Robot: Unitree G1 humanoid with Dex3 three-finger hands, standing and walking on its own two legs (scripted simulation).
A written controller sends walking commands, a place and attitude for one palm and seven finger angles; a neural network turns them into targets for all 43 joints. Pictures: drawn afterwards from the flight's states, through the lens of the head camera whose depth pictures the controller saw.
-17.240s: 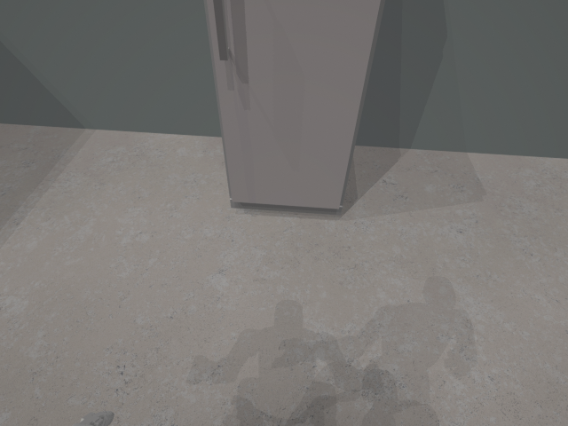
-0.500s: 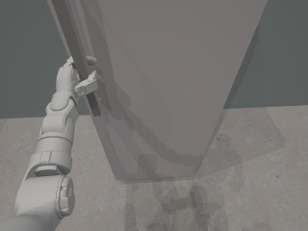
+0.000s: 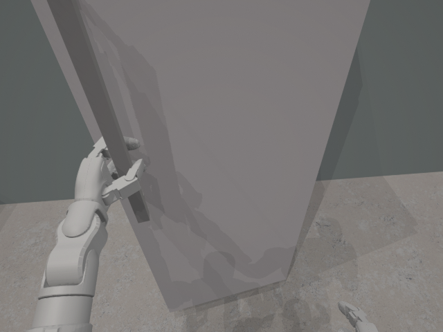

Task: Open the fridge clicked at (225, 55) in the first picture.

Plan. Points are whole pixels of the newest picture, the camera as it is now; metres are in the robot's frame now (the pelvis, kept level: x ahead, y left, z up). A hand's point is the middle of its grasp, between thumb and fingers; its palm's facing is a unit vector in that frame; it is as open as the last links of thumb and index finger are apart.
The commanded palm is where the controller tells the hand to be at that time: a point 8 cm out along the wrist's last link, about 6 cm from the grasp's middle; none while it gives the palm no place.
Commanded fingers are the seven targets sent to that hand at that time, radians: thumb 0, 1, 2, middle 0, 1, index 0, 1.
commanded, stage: walk backward, drawing the door open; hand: left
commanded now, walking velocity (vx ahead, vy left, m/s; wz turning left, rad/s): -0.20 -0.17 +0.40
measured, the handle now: (115, 132) +0.37 +0.20 +0.22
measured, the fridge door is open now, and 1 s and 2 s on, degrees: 10 58 86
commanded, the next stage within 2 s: stop walking and hold the door back in 1.44 s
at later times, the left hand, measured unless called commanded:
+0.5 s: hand (175, 258) +0.19 +0.07 +0.15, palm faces +0.20 -0.97 -0.17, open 6.9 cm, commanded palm +0.14 +0.12 +0.16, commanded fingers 0.00 0.90 0.90 -0.45 -1.40 -0.45 -1.40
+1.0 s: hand out of the picture +0.08 -0.11 +0.15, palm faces +0.24 -0.96 -0.15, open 7.0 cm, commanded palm +0.04 -0.07 +0.16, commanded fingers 0.00 0.90 0.90 -0.45 -1.40 -0.45 -1.40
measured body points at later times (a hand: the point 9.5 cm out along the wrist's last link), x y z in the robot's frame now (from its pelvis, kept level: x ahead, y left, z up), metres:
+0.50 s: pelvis -0.08 -0.07 -0.01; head -0.05 -0.11 +0.44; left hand +0.17 +0.13 +0.16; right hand +0.13 -0.25 -0.13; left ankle -0.10 +0.09 -0.71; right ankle -0.05 -0.10 -0.74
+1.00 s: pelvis -0.14 -0.25 -0.03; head -0.08 -0.26 +0.41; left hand +0.06 -0.06 +0.16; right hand +0.15 -0.33 -0.13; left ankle -0.18 -0.06 -0.71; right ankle -0.04 -0.35 -0.74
